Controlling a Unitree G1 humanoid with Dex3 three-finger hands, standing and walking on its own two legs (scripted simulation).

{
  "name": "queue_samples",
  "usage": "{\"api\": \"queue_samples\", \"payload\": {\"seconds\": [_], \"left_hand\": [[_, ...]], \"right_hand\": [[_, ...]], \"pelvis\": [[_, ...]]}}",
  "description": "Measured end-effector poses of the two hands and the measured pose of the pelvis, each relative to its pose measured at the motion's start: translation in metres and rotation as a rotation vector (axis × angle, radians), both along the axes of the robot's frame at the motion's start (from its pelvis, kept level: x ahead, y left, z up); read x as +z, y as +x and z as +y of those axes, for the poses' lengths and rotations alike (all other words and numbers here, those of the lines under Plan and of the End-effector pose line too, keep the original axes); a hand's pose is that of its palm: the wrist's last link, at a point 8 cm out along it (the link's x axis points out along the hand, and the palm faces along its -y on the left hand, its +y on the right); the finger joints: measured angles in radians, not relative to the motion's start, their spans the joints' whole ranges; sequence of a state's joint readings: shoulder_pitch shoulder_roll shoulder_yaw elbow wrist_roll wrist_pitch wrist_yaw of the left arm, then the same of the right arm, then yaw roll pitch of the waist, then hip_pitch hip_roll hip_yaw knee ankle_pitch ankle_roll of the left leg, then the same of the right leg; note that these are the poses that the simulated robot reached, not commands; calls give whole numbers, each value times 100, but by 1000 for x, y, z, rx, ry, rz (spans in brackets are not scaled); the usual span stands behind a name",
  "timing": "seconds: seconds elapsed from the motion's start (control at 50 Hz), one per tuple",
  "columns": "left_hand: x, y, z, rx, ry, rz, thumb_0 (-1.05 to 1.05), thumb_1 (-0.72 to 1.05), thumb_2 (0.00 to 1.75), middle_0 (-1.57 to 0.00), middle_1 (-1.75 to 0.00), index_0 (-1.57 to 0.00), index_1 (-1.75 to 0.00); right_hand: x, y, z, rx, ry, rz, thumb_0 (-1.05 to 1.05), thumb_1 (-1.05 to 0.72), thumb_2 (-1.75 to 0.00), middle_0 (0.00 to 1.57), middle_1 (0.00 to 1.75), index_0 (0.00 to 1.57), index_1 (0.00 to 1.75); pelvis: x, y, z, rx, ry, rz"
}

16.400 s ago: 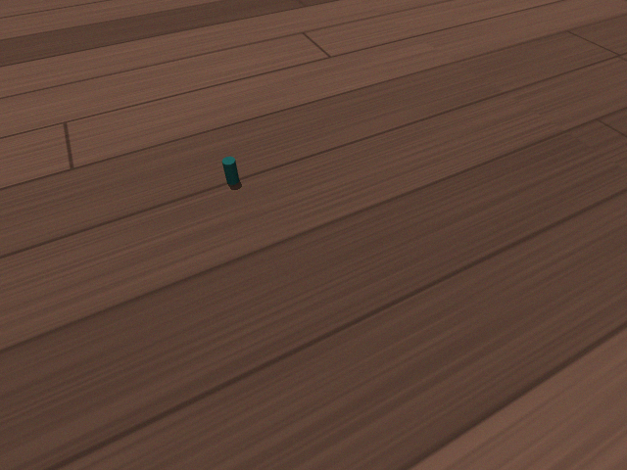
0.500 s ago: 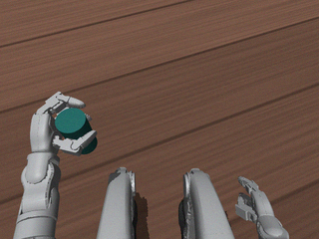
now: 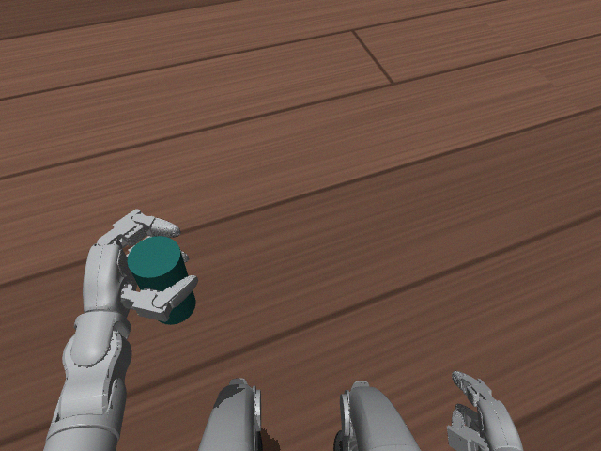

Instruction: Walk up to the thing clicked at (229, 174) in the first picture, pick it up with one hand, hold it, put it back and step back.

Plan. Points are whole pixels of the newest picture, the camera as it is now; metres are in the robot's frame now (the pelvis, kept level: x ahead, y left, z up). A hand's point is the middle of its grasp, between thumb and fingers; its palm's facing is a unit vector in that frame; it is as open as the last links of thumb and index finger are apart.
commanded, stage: lift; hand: left
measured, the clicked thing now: (165, 283) +0.33 +0.19 +0.00
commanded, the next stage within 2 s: hold in 0.76 s
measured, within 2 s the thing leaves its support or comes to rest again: neither
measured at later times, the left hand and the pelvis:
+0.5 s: hand (158, 241) +0.34 +0.17 +0.09, palm faces +0.04 -1.00 -0.03, open 9.1 cm; pelvis +0.02 -0.01 +0.05, yaw +1 degrees
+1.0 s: hand (161, 219) +0.36 +0.16 +0.11, palm faces +0.03 -1.00 -0.01, open 9.1 cm; pelvis +0.03 -0.01 +0.07, yaw +0 degrees
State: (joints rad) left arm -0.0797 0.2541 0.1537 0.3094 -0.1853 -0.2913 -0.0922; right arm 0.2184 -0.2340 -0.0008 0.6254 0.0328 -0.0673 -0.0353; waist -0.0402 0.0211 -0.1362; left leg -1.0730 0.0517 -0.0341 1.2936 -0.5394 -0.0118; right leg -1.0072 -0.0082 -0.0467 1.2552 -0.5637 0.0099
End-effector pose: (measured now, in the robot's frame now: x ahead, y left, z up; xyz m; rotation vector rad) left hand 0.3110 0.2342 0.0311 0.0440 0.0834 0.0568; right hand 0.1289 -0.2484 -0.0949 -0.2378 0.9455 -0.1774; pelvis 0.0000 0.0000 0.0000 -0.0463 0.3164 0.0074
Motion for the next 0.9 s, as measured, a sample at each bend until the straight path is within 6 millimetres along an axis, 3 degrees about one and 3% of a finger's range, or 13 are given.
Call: {"api": "queue_samples", "payload": {"seconds": [0.44,0.9], "left_hand": [[53,6,-10,-14,-13,-23,4,-30,112,-83,-114,-77,-114],[75,23,-18,-30,-34,-29,4,-30,112,-82,-115,-76,-115]], "right_hand": [[43,7,6,17,22,-1,1,-89,-90,21,30,20,30],[63,17,-5,-1,12,18,1,-89,-90,21,30,20,30]], "pelvis": [[46,13,-4,5,17,-106],[67,31,-9,2,27,-161]]}}
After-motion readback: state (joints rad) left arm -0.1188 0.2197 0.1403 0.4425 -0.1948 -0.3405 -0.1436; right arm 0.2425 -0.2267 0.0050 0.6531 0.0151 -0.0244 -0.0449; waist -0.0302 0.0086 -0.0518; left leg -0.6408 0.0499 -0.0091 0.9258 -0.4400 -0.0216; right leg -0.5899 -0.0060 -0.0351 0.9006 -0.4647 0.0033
